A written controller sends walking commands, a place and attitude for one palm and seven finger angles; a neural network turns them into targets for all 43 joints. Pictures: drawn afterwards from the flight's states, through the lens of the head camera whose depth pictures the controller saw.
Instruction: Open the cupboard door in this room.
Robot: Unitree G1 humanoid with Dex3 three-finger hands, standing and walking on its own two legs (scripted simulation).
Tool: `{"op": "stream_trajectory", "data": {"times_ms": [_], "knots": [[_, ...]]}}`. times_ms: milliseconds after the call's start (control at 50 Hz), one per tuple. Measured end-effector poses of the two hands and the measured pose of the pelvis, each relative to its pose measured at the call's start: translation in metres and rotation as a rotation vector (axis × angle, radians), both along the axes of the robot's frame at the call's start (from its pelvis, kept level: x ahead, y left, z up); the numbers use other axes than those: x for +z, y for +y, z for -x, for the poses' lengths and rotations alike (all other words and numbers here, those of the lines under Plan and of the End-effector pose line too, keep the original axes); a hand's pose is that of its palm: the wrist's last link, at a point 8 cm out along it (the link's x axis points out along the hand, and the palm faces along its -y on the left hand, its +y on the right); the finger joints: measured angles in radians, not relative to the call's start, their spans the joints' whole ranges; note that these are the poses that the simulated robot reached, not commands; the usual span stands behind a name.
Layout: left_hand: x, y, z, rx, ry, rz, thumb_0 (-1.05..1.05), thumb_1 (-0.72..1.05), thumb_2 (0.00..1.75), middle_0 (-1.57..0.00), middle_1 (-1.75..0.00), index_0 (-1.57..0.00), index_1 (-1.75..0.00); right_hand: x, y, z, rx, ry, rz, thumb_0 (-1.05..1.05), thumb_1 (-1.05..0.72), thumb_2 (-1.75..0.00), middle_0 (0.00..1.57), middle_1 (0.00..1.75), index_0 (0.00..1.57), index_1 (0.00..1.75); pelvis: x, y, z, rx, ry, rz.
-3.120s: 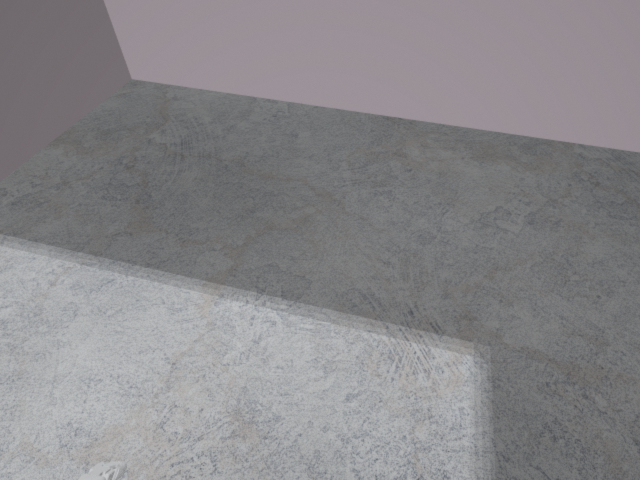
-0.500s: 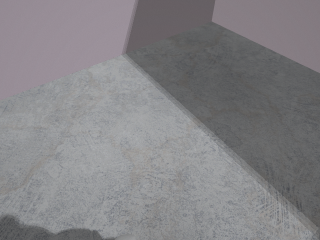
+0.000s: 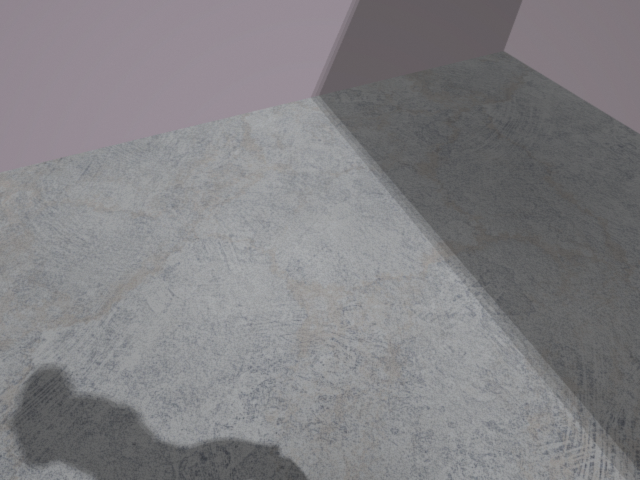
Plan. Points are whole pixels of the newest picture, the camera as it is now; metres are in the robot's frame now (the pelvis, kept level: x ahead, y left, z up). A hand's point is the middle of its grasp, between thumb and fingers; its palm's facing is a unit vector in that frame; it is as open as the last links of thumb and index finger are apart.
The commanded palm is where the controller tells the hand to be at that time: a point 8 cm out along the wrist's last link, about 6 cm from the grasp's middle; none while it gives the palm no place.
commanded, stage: turn or walk to find it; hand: left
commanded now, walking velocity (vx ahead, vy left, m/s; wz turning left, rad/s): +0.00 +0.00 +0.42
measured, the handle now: out of the picture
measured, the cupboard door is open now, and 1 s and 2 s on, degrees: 0 0 0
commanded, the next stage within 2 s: none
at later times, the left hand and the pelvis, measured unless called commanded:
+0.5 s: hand out of the picture -0.04 +0.23 -0.19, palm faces +0.27 -0.94 -0.22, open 7.3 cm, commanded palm none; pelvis -0.02 +0.02 -0.01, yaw +13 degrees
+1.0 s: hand out of the picture -0.01 +0.21 -0.15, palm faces +0.40 -0.87 -0.28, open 7.3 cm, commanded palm none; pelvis -0.03 -0.01 -0.01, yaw +25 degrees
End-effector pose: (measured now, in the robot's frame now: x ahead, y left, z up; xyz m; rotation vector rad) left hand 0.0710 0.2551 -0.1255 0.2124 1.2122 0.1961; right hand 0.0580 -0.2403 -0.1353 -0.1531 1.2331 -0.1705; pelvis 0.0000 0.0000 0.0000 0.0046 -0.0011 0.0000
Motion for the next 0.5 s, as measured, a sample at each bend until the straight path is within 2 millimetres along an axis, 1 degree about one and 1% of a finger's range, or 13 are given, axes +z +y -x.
{"op": "stream_trajectory", "data": {"times_ms": [60, 100, 180, 260, 320, 360, 420, 460, 500], "knots": [[0.002, -0.012, 0.001, 0.007, -0.046, -0.022, 0.00, 0.91, 0.90, -0.20, -0.30, -0.20, -0.30, -0.014, -0.013, 0.003, 0.008, 0.013, -0.020, 0.00, -0.90, -0.90, 0.20, 0.30, 0.20, 0.30, -0.007, -0.011, 0.003, 0.025, 0.005, -0.012], [0.006, -0.020, 0.007, 0.018, -0.057, -0.024, 0.00, 0.91, 0.90, -0.20, -0.30, -0.20, -0.30, -0.017, -0.020, 0.004, 0.021, 0.033, -0.021, 0.00, -0.90, -0.90, 0.20, 0.30, 0.20, 0.30, -0.007, -0.015, 0.007, 0.050, -0.001, -0.007], [0.010, -0.029, 0.028, 0.060, -0.046, -0.014, 0.00, 0.91, 0.90, -0.20, -0.30, -0.21, -0.30, -0.013, -0.029, 0.002, 0.053, 0.062, -0.013, 0.00, -0.90, -0.90, 0.20, 0.30, 0.20, 0.30, -0.001, -0.019, 0.009, 0.089, -0.013, -0.016], [0.006, -0.031, 0.049, 0.101, -0.013, 0.004, 0.00, 0.91, 0.90, -0.20, -0.30, -0.21, -0.30, -0.007, -0.030, -0.003, 0.087, 0.075, 0.002, 0.00, -0.91, -0.90, 0.20, 0.30, 0.20, 0.30, 0.001, -0.018, 0.010, 0.131, -0.018, -0.021], [-0.001, -0.027, 0.066, 0.138, 0.010, 0.022, 0.00, 0.91, 0.90, -0.20, -0.30, -0.21, -0.30, -0.003, -0.024, -0.012, 0.126, 0.084, 0.019, 0.00, -0.91, -0.90, 0.20, 0.30, 0.20, 0.30, 0.001, -0.013, 0.012, 0.162, -0.018, -0.020], [-0.007, -0.021, 0.080, 0.167, 0.027, 0.034, 0.00, 0.91, 0.90, -0.20, -0.30, -0.21, -0.30, -0.001, -0.016, -0.022, 0.159, 0.079, 0.032, 0.00, -0.91, -0.90, 0.20, 0.30, 0.19, 0.30, -0.001, -0.007, 0.014, 0.180, -0.018, -0.016], [-0.020, -0.007, 0.102, 0.215, 0.059, 0.051, 0.00, 0.91, 0.90, -0.21, -0.30, -0.21, -0.30, 0.002, 0.002, -0.039, 0.212, 0.045, 0.055, 0.00, -0.91, -0.90, 0.20, 0.30, 0.19, 0.30, -0.006, 0.005, 0.017, 0.209, -0.016, -0.004], [-0.032, 0.006, 0.118, 0.249, 0.082, 0.063, 0.00, 0.91, 0.90, -0.21, -0.30, -0.21, -0.30, 0.002, 0.016, -0.051, 0.247, 0.005, 0.072, 0.00, -0.91, -0.90, 0.20, 0.30, 0.19, 0.30, -0.014, 0.015, 0.019, 0.228, -0.013, 0.007], [-0.037, 0.017, 0.130, 0.271, 0.115, 0.062, 0.00, 0.91, 0.90, -0.20, -0.30, -0.21, -0.30, 0.007, 0.029, -0.059, 0.272, -0.029, 0.075, 0.00, -0.91, -0.90, 0.20, 0.30, 0.20, 0.30, -0.014, 0.021, 0.023, 0.227, -0.016, 0.001]]}}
